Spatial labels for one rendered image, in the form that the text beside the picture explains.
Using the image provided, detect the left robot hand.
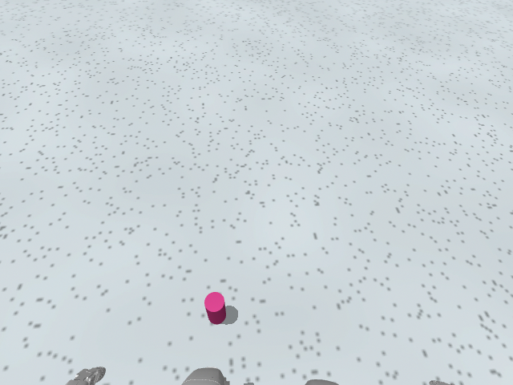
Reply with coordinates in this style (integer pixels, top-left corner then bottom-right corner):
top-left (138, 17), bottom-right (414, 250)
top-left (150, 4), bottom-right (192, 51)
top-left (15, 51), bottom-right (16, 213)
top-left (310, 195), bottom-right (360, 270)
top-left (66, 367), bottom-right (106, 385)

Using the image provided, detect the can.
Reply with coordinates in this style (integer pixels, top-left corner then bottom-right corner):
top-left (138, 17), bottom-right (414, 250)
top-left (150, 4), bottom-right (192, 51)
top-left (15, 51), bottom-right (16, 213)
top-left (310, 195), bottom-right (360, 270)
top-left (204, 292), bottom-right (226, 324)

